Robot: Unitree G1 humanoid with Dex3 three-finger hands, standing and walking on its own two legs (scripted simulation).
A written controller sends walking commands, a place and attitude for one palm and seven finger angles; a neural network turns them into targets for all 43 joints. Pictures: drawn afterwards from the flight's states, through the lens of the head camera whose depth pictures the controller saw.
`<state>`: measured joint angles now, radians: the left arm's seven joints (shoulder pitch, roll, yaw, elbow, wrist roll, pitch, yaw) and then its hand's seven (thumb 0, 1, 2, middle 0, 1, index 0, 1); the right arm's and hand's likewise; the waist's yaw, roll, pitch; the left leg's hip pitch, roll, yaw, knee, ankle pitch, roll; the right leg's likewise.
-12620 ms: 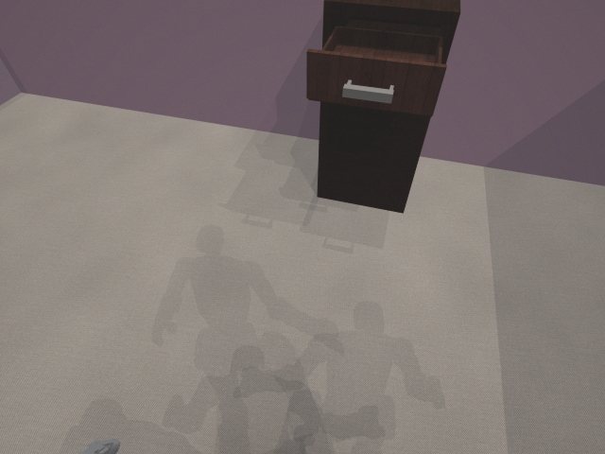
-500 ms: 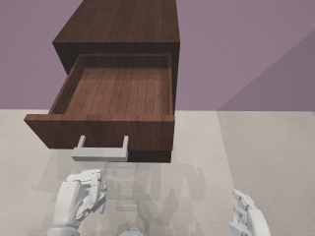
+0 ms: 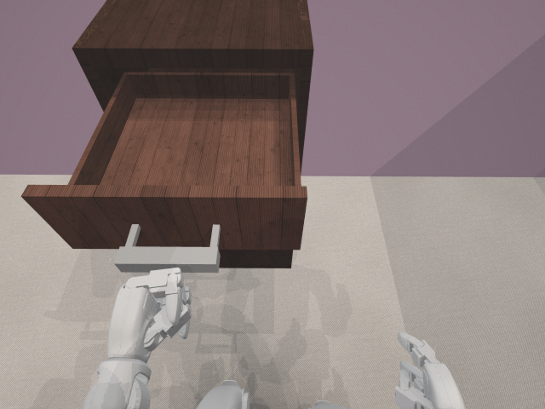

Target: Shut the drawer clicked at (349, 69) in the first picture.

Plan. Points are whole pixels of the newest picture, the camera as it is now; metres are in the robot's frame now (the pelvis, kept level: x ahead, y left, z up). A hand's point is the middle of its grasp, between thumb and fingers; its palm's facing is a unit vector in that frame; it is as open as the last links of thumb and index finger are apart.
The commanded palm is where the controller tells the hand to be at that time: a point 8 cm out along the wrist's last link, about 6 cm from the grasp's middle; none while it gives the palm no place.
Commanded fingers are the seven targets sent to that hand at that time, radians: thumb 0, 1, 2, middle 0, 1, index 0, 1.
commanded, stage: bring the fist close to the handle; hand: left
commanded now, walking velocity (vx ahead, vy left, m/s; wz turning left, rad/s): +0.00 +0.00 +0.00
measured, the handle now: (172, 245) +0.33 +0.16 +0.06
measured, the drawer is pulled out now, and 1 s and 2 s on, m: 0.30 0.25 0.12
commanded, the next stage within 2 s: push the drawer shut in 0.22 s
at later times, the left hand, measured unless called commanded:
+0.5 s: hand (182, 307) +0.25 +0.13 +0.06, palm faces -0.01 -1.00 -0.03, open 3.3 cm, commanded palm +0.24 +0.18 +0.06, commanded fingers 0.00 0.90 0.90 -1.40 -1.60 -1.40 -1.60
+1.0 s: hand (185, 271) +0.30 +0.13 +0.05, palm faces -0.01 -1.00 -0.03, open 3.0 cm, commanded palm +0.29 +0.18 +0.06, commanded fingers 0.00 0.90 0.90 -1.40 -1.60 -1.40 -1.60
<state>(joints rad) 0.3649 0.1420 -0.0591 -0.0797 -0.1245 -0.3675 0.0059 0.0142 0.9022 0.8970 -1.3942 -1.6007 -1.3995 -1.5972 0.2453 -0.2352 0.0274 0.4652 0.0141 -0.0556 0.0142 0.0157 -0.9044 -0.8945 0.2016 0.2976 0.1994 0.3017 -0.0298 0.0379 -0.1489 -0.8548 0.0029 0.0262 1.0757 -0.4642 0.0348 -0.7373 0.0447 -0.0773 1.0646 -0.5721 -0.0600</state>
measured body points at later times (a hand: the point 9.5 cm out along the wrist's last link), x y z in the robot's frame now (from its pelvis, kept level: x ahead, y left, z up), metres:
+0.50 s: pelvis -0.01 +0.00 +0.00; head +0.05 +0.00 +0.44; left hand +0.24 +0.18 +0.06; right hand +0.17 -0.23 -0.08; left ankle +0.03 +0.10 -0.66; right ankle -0.03 -0.08 -0.66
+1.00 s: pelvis -0.02 +0.01 +0.00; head +0.04 +0.01 +0.45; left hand +0.29 +0.19 +0.06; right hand +0.14 -0.23 -0.09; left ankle +0.03 +0.10 -0.66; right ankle -0.03 -0.08 -0.66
